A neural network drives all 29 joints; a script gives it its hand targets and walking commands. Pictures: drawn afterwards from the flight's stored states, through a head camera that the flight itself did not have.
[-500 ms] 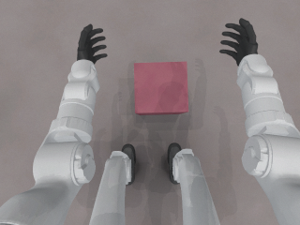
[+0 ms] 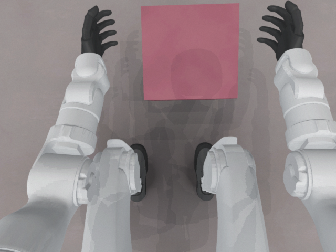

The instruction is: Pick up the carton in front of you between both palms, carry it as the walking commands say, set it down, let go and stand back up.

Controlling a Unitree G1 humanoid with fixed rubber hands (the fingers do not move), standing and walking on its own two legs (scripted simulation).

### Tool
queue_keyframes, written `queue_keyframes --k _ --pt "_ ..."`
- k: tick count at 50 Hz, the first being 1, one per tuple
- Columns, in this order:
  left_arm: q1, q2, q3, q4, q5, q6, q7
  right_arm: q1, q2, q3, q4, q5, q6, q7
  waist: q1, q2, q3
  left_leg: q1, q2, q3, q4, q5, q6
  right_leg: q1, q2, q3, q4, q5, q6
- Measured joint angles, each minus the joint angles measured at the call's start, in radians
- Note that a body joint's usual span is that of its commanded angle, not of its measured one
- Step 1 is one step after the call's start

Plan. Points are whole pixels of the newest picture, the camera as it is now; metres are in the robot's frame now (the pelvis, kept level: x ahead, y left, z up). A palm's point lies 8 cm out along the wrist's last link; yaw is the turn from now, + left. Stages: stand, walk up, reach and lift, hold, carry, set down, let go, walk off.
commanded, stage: reach and lift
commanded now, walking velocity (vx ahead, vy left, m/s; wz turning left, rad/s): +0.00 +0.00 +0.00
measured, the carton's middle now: (185, 63) +0.50 -0.05 -0.32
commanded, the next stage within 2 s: none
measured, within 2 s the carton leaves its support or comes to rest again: leaves its support in 1.12 s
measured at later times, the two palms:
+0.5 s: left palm (111, 50) +0.53 +0.13 -0.25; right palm (257, 54) +0.50 -0.23 -0.26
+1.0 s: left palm (124, 51) +0.52 +0.10 -0.24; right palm (248, 51) +0.51 -0.20 -0.25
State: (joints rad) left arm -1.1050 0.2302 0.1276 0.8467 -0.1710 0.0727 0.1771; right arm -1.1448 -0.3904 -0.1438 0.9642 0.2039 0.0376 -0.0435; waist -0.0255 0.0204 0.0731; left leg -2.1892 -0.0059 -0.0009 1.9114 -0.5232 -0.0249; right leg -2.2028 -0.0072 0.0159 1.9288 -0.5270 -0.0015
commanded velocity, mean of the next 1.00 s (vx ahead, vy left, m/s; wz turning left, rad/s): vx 0.00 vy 0.00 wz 0.00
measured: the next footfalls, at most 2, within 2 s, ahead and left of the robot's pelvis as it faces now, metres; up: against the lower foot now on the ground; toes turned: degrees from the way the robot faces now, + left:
none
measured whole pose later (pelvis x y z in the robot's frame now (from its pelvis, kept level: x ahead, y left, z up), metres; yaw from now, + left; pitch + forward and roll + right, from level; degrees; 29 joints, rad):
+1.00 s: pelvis -0.02 +0.00 -0.07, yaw +0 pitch +38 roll +2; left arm -1.46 0.22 0.10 1.20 -0.22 -0.02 0.22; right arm -1.49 -0.35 0.01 1.27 0.25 -0.01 -0.11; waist -0.04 0.05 0.33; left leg -2.28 -0.02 -0.01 2.13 -0.52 -0.03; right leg -2.29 -0.01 0.02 2.15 -0.52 -0.01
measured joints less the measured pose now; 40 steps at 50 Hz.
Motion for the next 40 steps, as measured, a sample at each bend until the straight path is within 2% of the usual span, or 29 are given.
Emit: queue_keyframes --k 9,14,18,22,33,40 --pt "-0.204 0.033 -0.018 0.216 -0.033 -0.022 -0.008 -0.194 -0.026 0.055 0.197 0.034 -0.018 -0.016 0.0 0.005 0.161 -0.064 -0.003 0.0 0.14 0.019 -0.003 -0.066 0.001 0.002 0.141 0.02 -0.003" --pt "-0.284 0.072 -0.066 0.292 -0.083 -0.045 -0.011 -0.253 -0.04 0.091 0.239 0.058 -0.041 -0.026 0.001 0.012 0.241 -0.093 -0.007 -0.001 0.198 0.021 -0.007 -0.096 -0.002 0.002 0.202 0.02 -0.006" --pt "-0.316 0.1 -0.112 0.301 -0.144 -0.062 -0.012 -0.261 -0.045 0.122 0.221 0.078 -0.053 -0.038 -0.003 0.02 0.284 -0.101 -0.012 -0.002 0.236 0.012 -0.012 -0.103 -0.006 0.002 0.243 0.008 -0.009" --pt "-0.319 0.104 -0.139 0.291 -0.168 -0.063 -0.008 -0.245 -0.038 0.134 0.184 0.086 -0.052 -0.046 -0.008 0.019 0.293 -0.097 -0.016 -0.008 0.257 -0.003 -0.016 -0.098 -0.01 -0.003 0.265 -0.009 -0.013" --pt "-0.263 0.044 -0.069 0.319 -0.085 -0.084 -0.012 -0.221 0.005 0.116 0.218 0.053 -0.054 -0.039 -0.009 0.015 0.207 -0.093 -0.006 -0.009 0.241 -0.024 -0.014 -0.097 0.0 -0.004 0.243 -0.022 -0.01" --pt "-0.294 0.019 -0.1 0.321 -0.093 -0.093 -0.008 -0.251 0.034 0.147 0.226 0.061 -0.065 -0.048 -0.01 0.019 0.221 -0.095 -0.012 -0.006 0.219 -0.005 -0.012 -0.096 -0.005 -0.001 0.224 -0.009 -0.008"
